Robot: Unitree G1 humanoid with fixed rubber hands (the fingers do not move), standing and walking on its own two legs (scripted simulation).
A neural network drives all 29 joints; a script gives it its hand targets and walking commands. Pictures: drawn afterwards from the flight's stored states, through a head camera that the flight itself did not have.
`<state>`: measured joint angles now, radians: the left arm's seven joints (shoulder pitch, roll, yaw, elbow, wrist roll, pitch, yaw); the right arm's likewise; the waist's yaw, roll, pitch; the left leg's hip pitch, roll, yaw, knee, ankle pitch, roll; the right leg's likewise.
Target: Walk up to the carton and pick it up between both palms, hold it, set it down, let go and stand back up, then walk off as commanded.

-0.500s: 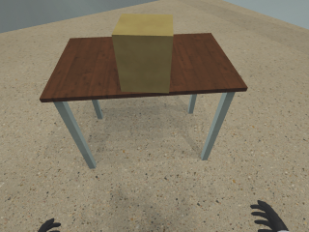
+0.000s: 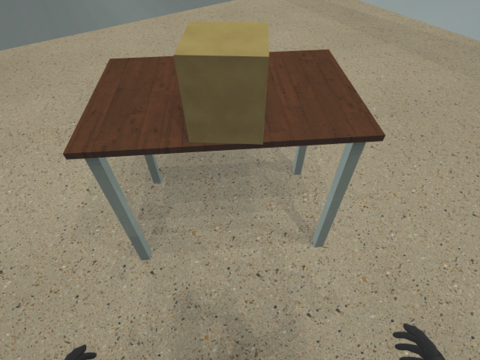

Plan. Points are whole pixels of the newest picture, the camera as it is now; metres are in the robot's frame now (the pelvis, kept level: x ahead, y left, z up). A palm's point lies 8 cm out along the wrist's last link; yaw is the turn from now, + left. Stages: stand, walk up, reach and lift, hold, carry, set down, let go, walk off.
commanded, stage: stand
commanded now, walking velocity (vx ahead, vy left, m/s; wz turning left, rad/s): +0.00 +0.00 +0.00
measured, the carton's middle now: (227, 84) +0.78 +0.05 +0.06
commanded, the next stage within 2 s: none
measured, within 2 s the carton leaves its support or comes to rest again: neither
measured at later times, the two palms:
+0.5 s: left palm out of the picture +0.12 +0.31 -0.09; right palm out of the picture +0.14 -0.29 -0.08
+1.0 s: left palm out of the picture +0.12 +0.31 -0.09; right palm out of the picture +0.14 -0.29 -0.08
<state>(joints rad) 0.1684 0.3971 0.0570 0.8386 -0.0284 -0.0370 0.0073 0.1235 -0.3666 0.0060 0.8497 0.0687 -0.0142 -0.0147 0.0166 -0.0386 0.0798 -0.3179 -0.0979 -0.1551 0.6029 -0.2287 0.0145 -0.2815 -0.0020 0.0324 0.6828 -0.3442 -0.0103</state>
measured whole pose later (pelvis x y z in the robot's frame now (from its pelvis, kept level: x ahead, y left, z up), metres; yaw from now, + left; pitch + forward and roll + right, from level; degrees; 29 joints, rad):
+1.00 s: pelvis +0.01 +0.00 +0.00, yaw +0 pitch -3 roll +1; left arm 0.17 0.39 0.06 0.85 -0.03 -0.04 0.01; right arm 0.12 -0.37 0.01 0.86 0.07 -0.01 -0.01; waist 0.02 -0.04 0.07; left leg -0.29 -0.10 -0.16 0.58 -0.23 0.01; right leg -0.25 0.00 0.03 0.65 -0.34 -0.01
